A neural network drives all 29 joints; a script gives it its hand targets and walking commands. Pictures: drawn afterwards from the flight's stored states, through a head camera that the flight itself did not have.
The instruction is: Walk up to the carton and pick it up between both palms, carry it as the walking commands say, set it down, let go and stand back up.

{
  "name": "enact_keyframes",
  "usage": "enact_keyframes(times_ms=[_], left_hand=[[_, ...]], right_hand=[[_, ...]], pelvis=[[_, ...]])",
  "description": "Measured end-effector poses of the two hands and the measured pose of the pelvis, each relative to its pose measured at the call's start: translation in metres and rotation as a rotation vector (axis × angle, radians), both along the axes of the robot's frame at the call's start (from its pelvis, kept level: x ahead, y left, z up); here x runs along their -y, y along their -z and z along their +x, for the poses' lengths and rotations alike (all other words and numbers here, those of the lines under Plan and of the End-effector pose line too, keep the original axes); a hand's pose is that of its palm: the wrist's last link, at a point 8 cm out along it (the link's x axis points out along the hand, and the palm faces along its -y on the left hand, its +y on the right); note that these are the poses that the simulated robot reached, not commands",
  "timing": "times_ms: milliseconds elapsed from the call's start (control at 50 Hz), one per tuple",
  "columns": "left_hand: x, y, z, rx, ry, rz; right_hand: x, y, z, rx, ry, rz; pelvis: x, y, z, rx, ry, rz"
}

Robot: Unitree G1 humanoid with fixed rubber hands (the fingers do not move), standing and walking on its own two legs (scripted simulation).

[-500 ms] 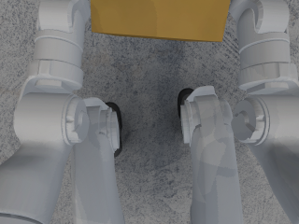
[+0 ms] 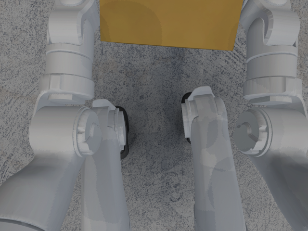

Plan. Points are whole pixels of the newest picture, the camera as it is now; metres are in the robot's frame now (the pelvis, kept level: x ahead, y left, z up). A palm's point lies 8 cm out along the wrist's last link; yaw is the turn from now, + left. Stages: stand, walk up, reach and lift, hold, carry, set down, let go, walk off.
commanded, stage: reach and lift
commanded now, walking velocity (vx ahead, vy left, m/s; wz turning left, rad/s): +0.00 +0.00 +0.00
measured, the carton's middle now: out of the picture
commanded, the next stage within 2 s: none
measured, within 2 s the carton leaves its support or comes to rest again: neither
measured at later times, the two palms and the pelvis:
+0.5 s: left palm out of the picture +0.54 +0.09 -0.05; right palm out of the picture +0.51 -0.21 -0.04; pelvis -0.01 +0.01 +0.05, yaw -1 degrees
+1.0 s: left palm out of the picture +0.53 +0.10 +0.02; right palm out of the picture +0.50 -0.20 +0.03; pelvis +0.00 +0.01 +0.10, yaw -1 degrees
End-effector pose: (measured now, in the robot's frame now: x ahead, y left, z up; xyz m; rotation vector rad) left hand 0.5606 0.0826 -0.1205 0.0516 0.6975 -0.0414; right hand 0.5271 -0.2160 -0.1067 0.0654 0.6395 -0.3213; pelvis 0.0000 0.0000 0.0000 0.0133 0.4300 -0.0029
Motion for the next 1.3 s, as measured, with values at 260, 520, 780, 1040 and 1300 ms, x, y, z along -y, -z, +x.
enact_keyframes(times_ms=[260,520,780,1040,1300], left_hand=[[-0.006,-0.034,-0.011,-0.007,-0.013,-0.009],[-0.008,-0.068,-0.018,-0.003,-0.004,-0.009],[-0.011,-0.105,-0.027,0.002,-0.008,-0.006],[-0.014,-0.142,-0.035,0.004,-0.011,-0.013],[-0.016,-0.178,-0.044,0.006,-0.008,-0.011]], right_hand=[[-0.006,-0.034,-0.009,-0.003,-0.001,0.007],[-0.008,-0.070,-0.017,-0.001,-0.003,-0.004],[-0.011,-0.107,-0.024,0.004,-0.008,-0.003],[-0.014,-0.144,-0.032,0.007,-0.010,-0.007],[-0.016,-0.181,-0.042,0.009,-0.010,-0.010]], pelvis=[[-0.002,-0.025,-0.005,0.025,0.010,0.003],[-0.006,-0.053,-0.005,0.049,0.011,-0.005],[-0.006,-0.081,-0.003,0.089,0.014,-0.006],[-0.007,-0.108,-0.001,0.134,0.020,-0.006],[-0.009,-0.139,0.005,0.177,0.024,-0.010]])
